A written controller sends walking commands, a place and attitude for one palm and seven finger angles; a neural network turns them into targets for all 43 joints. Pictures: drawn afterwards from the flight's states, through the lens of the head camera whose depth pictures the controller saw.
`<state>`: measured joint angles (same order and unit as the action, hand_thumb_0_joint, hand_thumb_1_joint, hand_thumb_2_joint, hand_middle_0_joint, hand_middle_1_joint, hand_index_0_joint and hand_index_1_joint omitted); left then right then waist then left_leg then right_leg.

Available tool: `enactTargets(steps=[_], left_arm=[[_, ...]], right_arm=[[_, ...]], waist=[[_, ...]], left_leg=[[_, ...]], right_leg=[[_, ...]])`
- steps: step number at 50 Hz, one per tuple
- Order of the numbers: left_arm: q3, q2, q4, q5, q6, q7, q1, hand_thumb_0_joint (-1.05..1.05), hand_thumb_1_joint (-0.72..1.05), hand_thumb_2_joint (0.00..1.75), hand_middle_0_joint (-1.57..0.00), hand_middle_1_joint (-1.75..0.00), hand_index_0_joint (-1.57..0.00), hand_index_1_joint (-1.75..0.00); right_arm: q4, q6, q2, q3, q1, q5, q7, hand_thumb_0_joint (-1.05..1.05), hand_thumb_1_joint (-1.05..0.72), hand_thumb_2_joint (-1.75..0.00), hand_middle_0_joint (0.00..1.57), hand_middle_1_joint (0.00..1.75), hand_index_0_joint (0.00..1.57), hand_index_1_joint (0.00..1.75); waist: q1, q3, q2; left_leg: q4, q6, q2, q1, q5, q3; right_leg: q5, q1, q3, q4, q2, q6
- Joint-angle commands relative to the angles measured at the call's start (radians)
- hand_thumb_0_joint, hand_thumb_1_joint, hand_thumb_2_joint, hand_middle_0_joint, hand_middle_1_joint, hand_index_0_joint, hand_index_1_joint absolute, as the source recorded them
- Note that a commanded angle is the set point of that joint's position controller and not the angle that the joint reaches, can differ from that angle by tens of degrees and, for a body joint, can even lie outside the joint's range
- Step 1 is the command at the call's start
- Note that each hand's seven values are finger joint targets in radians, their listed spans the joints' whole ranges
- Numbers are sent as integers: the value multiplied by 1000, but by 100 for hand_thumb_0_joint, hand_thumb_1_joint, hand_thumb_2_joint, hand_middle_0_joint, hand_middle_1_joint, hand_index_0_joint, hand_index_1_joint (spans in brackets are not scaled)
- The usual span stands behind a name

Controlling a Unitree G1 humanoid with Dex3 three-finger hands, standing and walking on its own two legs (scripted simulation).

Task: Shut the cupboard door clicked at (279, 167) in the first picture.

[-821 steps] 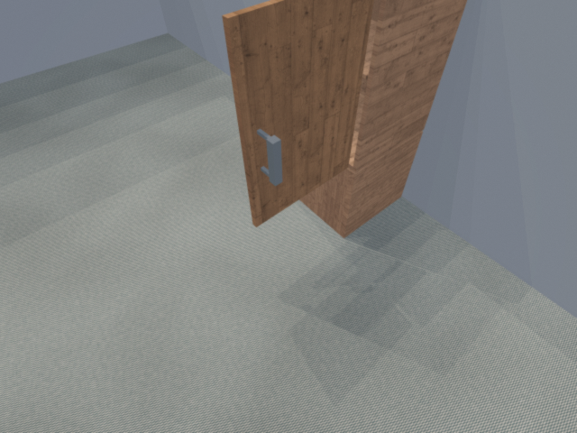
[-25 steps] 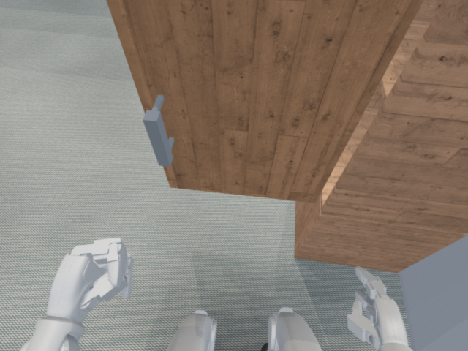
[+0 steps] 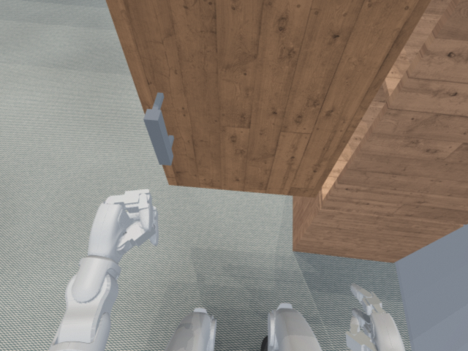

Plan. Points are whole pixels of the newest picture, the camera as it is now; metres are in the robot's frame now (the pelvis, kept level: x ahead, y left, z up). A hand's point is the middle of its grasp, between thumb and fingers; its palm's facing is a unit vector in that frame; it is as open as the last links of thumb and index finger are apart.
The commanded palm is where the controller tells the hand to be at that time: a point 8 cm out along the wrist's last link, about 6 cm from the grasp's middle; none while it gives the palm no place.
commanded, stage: bring the fist close to the handle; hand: left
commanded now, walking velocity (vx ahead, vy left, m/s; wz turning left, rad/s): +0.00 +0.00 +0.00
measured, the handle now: (162, 130) +0.50 +0.16 +0.04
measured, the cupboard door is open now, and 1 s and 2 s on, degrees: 92 92 81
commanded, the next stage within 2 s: push the door shut along its arc in 0.84 s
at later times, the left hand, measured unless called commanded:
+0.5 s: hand (178, 183) +0.38 +0.11 +0.05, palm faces -0.08 -1.00 -0.03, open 3.1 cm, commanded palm +0.36 +0.17 +0.04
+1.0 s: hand (178, 182) +0.39 +0.12 +0.03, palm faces -0.07 -1.00 -0.04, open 3.1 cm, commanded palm +0.37 +0.17 +0.04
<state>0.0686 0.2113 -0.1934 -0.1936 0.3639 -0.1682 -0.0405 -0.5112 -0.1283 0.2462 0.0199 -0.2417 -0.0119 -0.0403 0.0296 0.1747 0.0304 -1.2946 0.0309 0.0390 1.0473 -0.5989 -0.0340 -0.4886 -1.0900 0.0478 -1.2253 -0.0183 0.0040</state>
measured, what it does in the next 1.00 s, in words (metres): stands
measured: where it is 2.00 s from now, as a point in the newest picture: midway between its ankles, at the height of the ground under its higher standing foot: outside the picture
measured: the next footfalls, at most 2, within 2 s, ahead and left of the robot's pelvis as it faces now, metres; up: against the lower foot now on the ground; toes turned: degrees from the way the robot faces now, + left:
none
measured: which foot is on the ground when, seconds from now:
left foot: down 0.00-1.00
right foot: down 0.00-1.00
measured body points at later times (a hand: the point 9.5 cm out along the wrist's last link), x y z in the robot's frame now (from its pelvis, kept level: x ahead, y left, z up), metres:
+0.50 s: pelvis +0.01 -0.01 +0.01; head +0.11 -0.01 +0.44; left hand +0.38 +0.17 +0.05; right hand +0.14 -0.26 -0.10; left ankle +0.01 +0.10 -0.62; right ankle +0.05 -0.13 -0.62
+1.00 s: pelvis +0.00 -0.02 +0.01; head +0.11 -0.03 +0.44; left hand +0.39 +0.17 +0.04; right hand +0.12 -0.28 -0.11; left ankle +0.01 +0.10 -0.62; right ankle +0.05 -0.13 -0.62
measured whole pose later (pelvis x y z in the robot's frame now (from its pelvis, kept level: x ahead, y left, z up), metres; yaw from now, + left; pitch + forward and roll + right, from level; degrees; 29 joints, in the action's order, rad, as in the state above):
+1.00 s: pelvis +0.00 -0.02 +0.01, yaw +0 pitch +21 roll +0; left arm 0.15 0.22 -0.66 -0.16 0.47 -0.16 0.36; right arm -0.58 -0.03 0.25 0.00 -0.23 -0.01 -0.03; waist 0.06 0.15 0.02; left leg -1.23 0.00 0.02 1.03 -0.57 -0.02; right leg -0.47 -1.10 0.03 -1.20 0.00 -0.02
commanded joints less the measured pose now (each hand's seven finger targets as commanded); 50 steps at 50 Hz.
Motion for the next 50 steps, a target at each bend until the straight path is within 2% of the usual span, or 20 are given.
enactTargets(steps=[1,3,4,5,8,12,19,22,25,26,27,29,30,32,35,38,42,47,48,50], left_arm=[[18,72,201,2,71,17,238,0,90,90,-130,-150,-130,-150],[15,59,197,4,83,36,269,0,90,90,-130,-150,-130,-150],[36,84,188,7,85,47,272,0,90,90,-130,-150,-130,-150],[21,59,188,10,90,55,278,0,90,90,-130,-150,-130,-150],[31,56,103,24,90,78,274,0,90,90,-130,-150,-130,-150],[16,45,0,48,80,89,390,0,90,90,-130,-150,-130,-150],[31,66,6,36,130,84,571,0,90,90,-130,-150,-130,-150],[23,44,-67,39,138,88,618,0,90,90,-130,-150,-130,-150],[73,76,-146,46,126,84,511,0,90,90,-130,-150,-130,-150],[58,54,-156,44,119,80,497,0,90,90,-130,-150,-130,-150],[72,66,-171,41,113,79,484,0,90,90,-130,-150,-130,-150],[89,90,-166,39,110,75,482,0,90,90,-130,-150,-130,-150],[70,69,-166,42,111,73,500,0,90,90,-130,-150,-130,-150],[98,97,-162,40,132,80,565,0,90,90,-130,-150,-130,-150],[111,119,-117,38,182,86,641,0,90,90,-130,-150,-130,-150],[114,120,-158,33,216,74,656,0,90,90,-130,-150,-130,-150],[99,115,-250,36,201,39,671,0,90,90,-130,-150,-130,-150],[119,125,-260,8,162,4,653,0,90,90,-130,-150,-130,-150],[127,132,-265,5,157,3,649,0,90,90,-130,-150,-130,-150],[138,167,-240,10,169,-2,753,0,90,90,-130,-150,-130,-150]], right_arm=[[132,-40,140,-68,6,-4,-6,0,-90,-90,20,30,20,30],[122,-37,136,-68,3,-1,-2,0,-90,-90,20,30,20,30],[117,-32,140,-70,-3,1,-2,0,-90,-90,20,30,20,30],[114,-28,134,-70,-1,2,2,0,-90,-90,20,30,20,30],[104,-9,132,-70,-7,4,13,0,-90,-90,20,30,20,30],[93,16,136,-69,-13,4,17,0,-90,-90,20,30,20,30],[75,28,136,-72,-26,6,10,0,-90,-90,20,30,20,30],[48,32,132,-74,-35,8,14,0,-90,-90,20,30,20,30],[54,46,135,-78,-46,7,20,0,-90,-90,20,30,20,30],[60,52,130,-76,-44,6,24,0,-90,-90,20,30,20,30],[63,58,130,-77,-47,3,27,0,-90,-90,20,30,20,30],[75,67,134,-76,-46,0,27,0,-90,-90,20,30,20,30],[76,70,128,-73,-42,0,28,0,-90,-90,20,30,20,30],[70,71,130,-74,-42,0,22,0,-90,-90,20,30,20,30],[61,64,125,-72,-36,5,14,0,-90,-90,20,30,20,30],[40,54,126,-73,-32,6,11,0,-90,-90,20,30,20,30],[26,54,132,-71,-39,3,8,0,-90,-90,20,30,20,30],[38,57,137,-74,-44,-5,6,0,-90,-90,20,30,20,30],[40,57,137,-74,-46,-7,6,0,-90,-90,20,30,20,30],[30,56,140,-73,-52,-5,0,0,-90,-90,20,30,20,30]], waist=[[15,334,18],[10,353,26],[7,355,31],[8,374,33],[10,337,-8],[30,298,-31],[32,408,15],[49,396,1],[18,406,-36],[15,400,-24],[12,385,-56],[6,369,-51],[15,362,-58],[28,340,-95],[26,373,-42],[40,366,-55],[50,347,-41],[32,393,-29],[34,392,-55],[51,402,-42]], left_leg=[[239,-31,-23,-186,295,-37],[243,-39,-24,-212,338,-42],[242,-45,-27,-220,371,-47],[242,-48,-29,-242,393,-44],[242,-46,-29,-207,383,-33],[241,-36,-26,-165,319,-24],[228,-33,-24,-219,389,-20],[223,-34,-27,-217,384,-17],[231,-30,-23,-187,408,-2],[237,-30,-19,-175,403,8],[243,-28,-19,-156,387,11],[250,-24,-17,-143,371,13],[252,-21,-15,-131,344,21],[248,-16,-16,-104,290,23],[241,-14,-11,-119,287,24],[226,-13,-13,-106,255,28],[225,-11,-10,-82,228,30],[233,-12,-8,-95,259,33],[233,-10,-10,-95,263,31],[222,-9,-12,-100,278,25]], right_leg=[[160,260,6,144,14,-37],[185,261,12,135,13,-39],[204,263,14,129,16,-43],[218,261,15,130,15,-40],[230,275,12,135,14,-38],[202,269,3,147,14,-35],[281,316,-12,137,14,-39],[281,298,-13,144,13,-33],[331,360,-20,145,15,-35],[341,379,-23,152,11,-34],[339,396,-27,160,12,-33],[330,407,-32,167,13,-35],[318,414,-38,177,11,-30],[267,408,-50,193,8,-24],[265,413,-62,186,8,-27],[228,388,-68,192,7,-23],[204,379,-75,199,5,-22],[242,418,-77,202,4,-23],[247,420,-75,204,5,-22],[269,407,-76,189,5,-21]])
